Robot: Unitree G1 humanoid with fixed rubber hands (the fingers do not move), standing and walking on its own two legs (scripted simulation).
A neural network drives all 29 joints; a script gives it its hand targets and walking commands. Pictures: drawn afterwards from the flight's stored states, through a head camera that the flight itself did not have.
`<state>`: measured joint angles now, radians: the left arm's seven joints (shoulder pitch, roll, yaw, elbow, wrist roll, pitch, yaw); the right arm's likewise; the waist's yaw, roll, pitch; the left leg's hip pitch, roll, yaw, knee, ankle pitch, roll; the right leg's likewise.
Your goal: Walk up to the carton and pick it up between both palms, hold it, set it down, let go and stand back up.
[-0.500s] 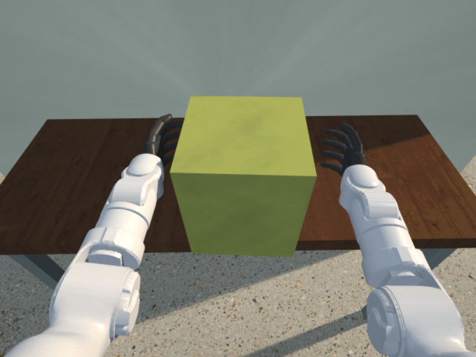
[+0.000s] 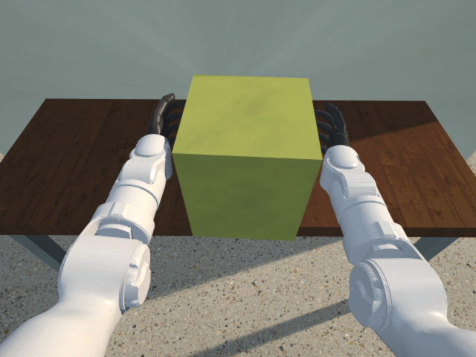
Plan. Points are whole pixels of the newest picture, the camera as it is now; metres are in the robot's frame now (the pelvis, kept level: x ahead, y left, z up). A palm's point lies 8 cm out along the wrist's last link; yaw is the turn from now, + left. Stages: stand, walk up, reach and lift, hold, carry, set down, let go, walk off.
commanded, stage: reach and lift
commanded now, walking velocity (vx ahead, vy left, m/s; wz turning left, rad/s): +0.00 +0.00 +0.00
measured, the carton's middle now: (246, 162) +0.47 -0.03 +0.05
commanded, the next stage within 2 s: none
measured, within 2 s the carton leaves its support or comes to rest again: leaves its support in 0.72 s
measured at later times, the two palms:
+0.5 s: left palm (161, 143) +0.46 +0.12 +0.13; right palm (340, 156) +0.41 -0.18 +0.12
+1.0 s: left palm (157, 118) +0.46 +0.12 +0.18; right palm (352, 137) +0.41 -0.18 +0.17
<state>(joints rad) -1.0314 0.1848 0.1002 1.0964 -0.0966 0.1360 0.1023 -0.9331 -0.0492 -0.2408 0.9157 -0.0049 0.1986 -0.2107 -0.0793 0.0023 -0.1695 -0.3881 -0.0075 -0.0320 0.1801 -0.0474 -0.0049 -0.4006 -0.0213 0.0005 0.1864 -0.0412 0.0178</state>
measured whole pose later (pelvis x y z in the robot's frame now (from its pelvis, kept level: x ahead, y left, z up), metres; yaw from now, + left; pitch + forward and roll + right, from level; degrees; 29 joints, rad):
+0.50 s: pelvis +0.02 +0.01 +0.00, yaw +0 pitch +9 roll +0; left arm -0.87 0.03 0.36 0.97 0.22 0.13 0.03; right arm -0.76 0.10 -0.50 0.73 -0.31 0.20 -0.09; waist -0.08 0.01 -0.17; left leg -0.11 -0.01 -0.04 -0.09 0.04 0.01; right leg -0.12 -0.03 -0.01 -0.09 0.05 0.03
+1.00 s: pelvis +0.02 +0.01 +0.01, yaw -1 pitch +8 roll +0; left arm -0.91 0.05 0.32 0.83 0.20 0.31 0.02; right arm -0.80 0.09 -0.46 0.59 -0.28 0.37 -0.09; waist -0.08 0.00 -0.18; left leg -0.08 -0.02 -0.02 -0.09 0.04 0.01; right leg -0.10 -0.03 0.01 -0.09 0.05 0.03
